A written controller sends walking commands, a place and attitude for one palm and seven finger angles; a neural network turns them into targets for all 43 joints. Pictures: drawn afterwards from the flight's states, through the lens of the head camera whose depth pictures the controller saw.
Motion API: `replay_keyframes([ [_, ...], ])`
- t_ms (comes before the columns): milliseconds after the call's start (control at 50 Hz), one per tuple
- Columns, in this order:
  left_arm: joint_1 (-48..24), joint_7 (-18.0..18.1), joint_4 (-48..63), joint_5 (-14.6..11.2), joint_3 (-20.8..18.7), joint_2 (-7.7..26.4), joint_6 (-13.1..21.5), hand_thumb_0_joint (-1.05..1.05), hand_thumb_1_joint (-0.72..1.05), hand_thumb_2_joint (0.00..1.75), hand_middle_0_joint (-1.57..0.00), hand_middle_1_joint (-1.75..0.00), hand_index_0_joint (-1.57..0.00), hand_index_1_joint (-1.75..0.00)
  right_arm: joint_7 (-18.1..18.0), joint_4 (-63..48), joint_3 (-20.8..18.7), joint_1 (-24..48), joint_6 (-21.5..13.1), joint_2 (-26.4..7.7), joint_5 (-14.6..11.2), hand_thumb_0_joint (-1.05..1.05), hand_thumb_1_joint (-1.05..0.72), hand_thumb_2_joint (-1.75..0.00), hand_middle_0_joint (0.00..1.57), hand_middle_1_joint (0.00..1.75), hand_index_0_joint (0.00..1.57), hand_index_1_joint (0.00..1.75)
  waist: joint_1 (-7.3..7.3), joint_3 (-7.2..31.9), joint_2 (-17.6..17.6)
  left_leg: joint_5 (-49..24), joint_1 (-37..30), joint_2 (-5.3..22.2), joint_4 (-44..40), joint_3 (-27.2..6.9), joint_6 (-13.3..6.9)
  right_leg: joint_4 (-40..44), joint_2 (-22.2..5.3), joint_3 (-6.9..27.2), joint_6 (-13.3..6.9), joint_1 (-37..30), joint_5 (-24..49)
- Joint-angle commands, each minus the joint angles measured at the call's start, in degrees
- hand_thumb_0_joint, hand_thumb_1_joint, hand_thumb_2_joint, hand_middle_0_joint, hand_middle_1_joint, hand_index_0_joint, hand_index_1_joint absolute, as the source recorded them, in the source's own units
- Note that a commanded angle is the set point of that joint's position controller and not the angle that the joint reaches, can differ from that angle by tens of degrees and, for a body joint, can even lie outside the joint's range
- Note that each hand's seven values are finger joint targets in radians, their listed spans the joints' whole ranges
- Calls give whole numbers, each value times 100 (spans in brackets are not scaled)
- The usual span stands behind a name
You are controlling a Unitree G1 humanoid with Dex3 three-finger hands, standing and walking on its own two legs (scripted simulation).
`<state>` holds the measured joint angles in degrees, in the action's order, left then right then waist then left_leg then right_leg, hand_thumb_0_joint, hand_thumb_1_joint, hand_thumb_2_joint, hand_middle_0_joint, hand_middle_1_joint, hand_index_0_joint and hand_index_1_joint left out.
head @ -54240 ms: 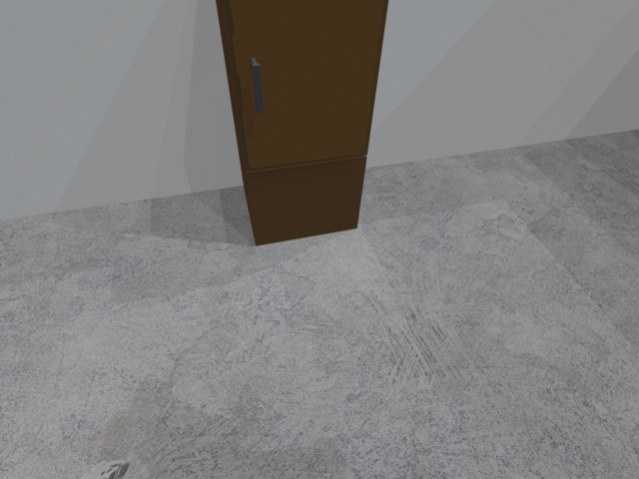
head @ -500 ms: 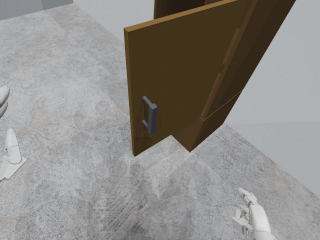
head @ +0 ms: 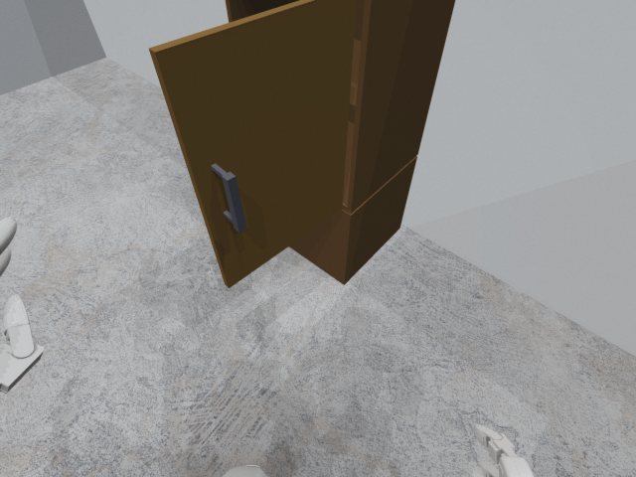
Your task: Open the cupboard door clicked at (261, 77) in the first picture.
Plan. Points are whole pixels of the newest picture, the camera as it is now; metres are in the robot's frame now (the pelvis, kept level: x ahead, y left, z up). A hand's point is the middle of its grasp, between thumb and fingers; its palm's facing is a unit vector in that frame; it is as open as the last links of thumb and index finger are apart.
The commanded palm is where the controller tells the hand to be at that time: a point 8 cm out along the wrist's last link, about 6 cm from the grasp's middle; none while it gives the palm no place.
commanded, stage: stop stepping back and stand still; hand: left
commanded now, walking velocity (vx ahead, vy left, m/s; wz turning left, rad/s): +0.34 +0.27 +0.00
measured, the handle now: (228, 198) +0.61 +0.21 -0.05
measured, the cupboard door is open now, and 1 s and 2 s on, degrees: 85 85 85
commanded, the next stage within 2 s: let the arm hang, fingers relaxed in 1.50 s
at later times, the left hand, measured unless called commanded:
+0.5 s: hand out of the picture +0.15 +0.26 +0.18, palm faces +0.49 -0.74 -0.46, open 7.4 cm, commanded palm +0.10 +0.30 +0.17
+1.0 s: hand out of the picture +0.16 +0.32 +0.16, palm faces +0.39 -0.77 -0.51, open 7.4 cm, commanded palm +0.10 +0.36 +0.17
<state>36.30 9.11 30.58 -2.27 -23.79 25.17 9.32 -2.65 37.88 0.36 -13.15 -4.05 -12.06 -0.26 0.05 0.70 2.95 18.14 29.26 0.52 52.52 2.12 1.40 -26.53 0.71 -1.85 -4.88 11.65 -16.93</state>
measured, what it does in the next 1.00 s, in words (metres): steps on the spot: left foot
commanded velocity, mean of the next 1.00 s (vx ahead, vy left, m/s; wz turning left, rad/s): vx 0.07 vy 0.05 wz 0.00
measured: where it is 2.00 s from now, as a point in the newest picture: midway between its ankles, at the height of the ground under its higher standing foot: outside the picture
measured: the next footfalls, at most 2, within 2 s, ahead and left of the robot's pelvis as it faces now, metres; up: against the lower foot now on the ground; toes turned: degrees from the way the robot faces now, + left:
left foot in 0.50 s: +0.00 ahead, +0.14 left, +0.00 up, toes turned +6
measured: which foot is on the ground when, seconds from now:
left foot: up 0.00-0.48, down 0.50-1.00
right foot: down 0.00-1.00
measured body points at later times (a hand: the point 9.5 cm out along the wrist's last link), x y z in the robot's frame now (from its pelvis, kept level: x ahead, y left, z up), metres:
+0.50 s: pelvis -0.03 +0.00 +0.00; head -0.04 -0.02 +0.45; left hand +0.12 +0.30 +0.20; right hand +0.13 -0.25 -0.09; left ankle -0.04 +0.14 -0.74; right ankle -0.03 -0.05 -0.74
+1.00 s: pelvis -0.03 +0.06 -0.01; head -0.01 +0.07 +0.44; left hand +0.14 +0.36 +0.18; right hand +0.14 -0.17 -0.08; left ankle -0.04 +0.14 -0.74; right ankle -0.04 -0.05 -0.74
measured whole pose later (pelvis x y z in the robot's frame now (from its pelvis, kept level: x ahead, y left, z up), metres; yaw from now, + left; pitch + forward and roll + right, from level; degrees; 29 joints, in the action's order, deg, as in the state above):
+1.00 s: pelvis -0.03 +0.06 -0.01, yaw +1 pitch +0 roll +0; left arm 33.7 8.4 30.0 -2.4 -25.2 25.4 11.9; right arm -3.1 33.4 1.2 -11.7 -5.5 -10.7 0.0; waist -0.4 -2.4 1.3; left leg 15.3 12.5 -0.5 27.5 5.5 -2.6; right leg -27.0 0.0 -2.4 -0.4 12.6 -14.5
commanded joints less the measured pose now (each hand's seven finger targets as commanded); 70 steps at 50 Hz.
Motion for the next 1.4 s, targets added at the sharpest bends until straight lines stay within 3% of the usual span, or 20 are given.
replay_keyframes([
  [0,-422,191,226,40,-774,926,513,0,90,90,-20,-30,-20,-30,-156,-835,-246,667,-303,-606,19,0,-90,-90,20,30,20,30,-136,314,-62,-296,279,59,201,-31,-39,973,-1544,1184,147,-399,1984],
  [40,-681,163,38,32,-651,912,628,0,90,90,-20,-30,-20,-30,-159,-818,-351,638,-315,-734,-5,0,-90,-90,20,30,20,30,-107,49,153,-197,335,63,-120,35,-109,1221,-1622,1314,302,-473,1265],
  [120,-627,160,-47,63,-630,870,802,0,90,90,-20,-30,-20,-30,-105,-855,-450,488,-377,-795,1,0,-90,-90,20,30,20,30,-39,19,507,-12,247,70,-792,120,-253,1535,-1712,1653,344,-790,293],
  [200,-602,174,307,92,-704,938,915,0,90,90,-20,-30,-20,-30,-72,-918,-457,475,-396,-756,12,0,-90,-90,20,30,20,30,-14,125,341,128,14,71,-1346,185,-329,1591,-1757,1759,229,-936,157],
  [320,-883,201,474,98,-638,916,894,0,90,90,-20,-30,-20,-30,-86,-959,-440,373,-481,-691,44,0,-90,-90,20,30,20,30,-44,68,206,15,-770,36,-1875,280,-383,1767,-1708,1801,-53,-218,-1149],
  [380,-933,211,403,78,-581,852,837,0,90,90,-20,-30,-20,-30,-116,-962,-393,286,-513,-642,47,0,-90,-90,20,30,20,30,-75,77,61,-147,-1380,-5,-2470,294,-406,1567,-1470,1525,-17,54,-1266],
  [440,-1009,191,349,49,-513,768,789,0,90,90,-20,-30,-20,-30,-149,-1003,-411,292,-530,-726,15,0,-90,-90,20,30,20,30,-65,2,-198,46,-1835,280,-3063,-142,-569,1054,-1040,1267,298,335,-966],
  [480,-1143,187,400,53,-505,720,765,0,90,90,-20,-30,-20,-30,-131,-1060,-386,380,-485,-793,3,0,-90,-90,20,30,20,30,-36,6,-567,-213,-1827,720,-3141,-736,-757,569,-613,998,551,323,-161],
  [500,-1175,183,403,51,-549,760,748,0,90,90,-20,-30,-20,-30,-125,-1061,-369,421,-473,-800,-12,0,-90,-90,20,30,20,30,-25,86,-494,-653,-1756,786,-2999,-799,-751,407,-504,943,628,162,441],
  [520,-1169,160,355,38,-584,811,731,0,90,90,-20,-30,-20,-30,-124,-1045,-368,420,-461,-791,-52,0,-90,-90,20,30,20,30,-17,200,-282,-891,-1576,708,-2815,-607,-640,428,-543,972,661,-133,778],
  [540,-1044,126,236,49,-700,951,676,0,90,90,-20,-30,-20,-30,-134,-979,-331,399,-467,-711,-30,0,-90,-90,20,30,20,30,-57,152,-358,-648,-1502,492,-2718,-282,-512,582,-675,1116,545,-59,666],
  [560,-1015,99,321,55,-586,823,645,0,90,90,-20,-30,-20,-30,-126,-1012,-279,458,-472,-632,-25,0,-90,-90,20,30,20,30,-62,7,-394,-787,-1434,363,-2617,-142,-436,642,-747,1142,424,-98,1027],
  [600,-1062,79,437,66,-523,797,611,0,90,90,-20,-30,-20,-30,-98,-1018,-249,463,-468,-634,-24,0,-90,-90,20,30,20,30,-62,137,-202,-1262,-1521,314,-2568,-63,-349,489,-779,1011,331,-318,1853],
  [660,-984,74,758,61,-611,906,590,0,90,90,-20,-30,-20,-30,-123,-1088,-226,503,-479,-644,-1,0,-90,-90,20,30,20,30,-39,579,-435,-2594,-1876,461,-2678,-167,-305,-46,-579,601,403,-669,3173],
  [740,-555,65,1097,38,-814,1047,567,0,90,90,-20,-30,-20,-30,-127,-1201,-201,505,-460,-635,25,0,-90,-90,20,30,20,30,4,910,-1006,-3893,-2228,667,-2752,-360,-285,-373,-297,230,453,-606,2647],
  [800,-315,59,1138,5,-850,950,564,0,90,90,-20,-30,-20,-30,-104,-1238,-205,497,-430,-626,24,0,-90,-90,20,30,20,30,-11,767,-1057,-3565,-1966,740,-2877,-388,-250,-288,-224,153,449,-607,1975],
  [1000,-363,40,1007,-24,-719,762,560,0,90,90,-20,-30,-20,-30,-154,-1213,-245,496,-448,-700,28,0,-90,-90,20,30,20,30,-24,536,-1092,-2591,-1698,814,-3290,-463,-117,-178,-161,45,510,-509,1259],
  [1140,-657,84,884,22,-654,753,512,0,90,90,-20,-30,-20,-30,-219,-1186,-230,627,-472,-709,23,0,-90,-90,20,30,20,30,1,315,-709,-649,-1211,658,-3533,-513,-209,240,-295,300,492,-619,1062],
  [1220,-846,104,643,62,-539,633,504,0,90,90,-20,-30,-20,-30,-225,-1154,-227,636,-460,-701,36,0,-90,-90,20,30,20,30,-22,33,-593,363,-1074,509,-3557,-512,-262,713,-348,563,451,-268,296],
  [1380,-818,120,571,84,-529,663,476,0,90,90,-20,-30,-20,-30,-232,-1110,-247,624,-468,-676,43,0,-90,-90,20,30,20,30,-22,257,-508,-33,-1402,387,-3322,-404,-266,1011,-413,689,412,-138,254],
])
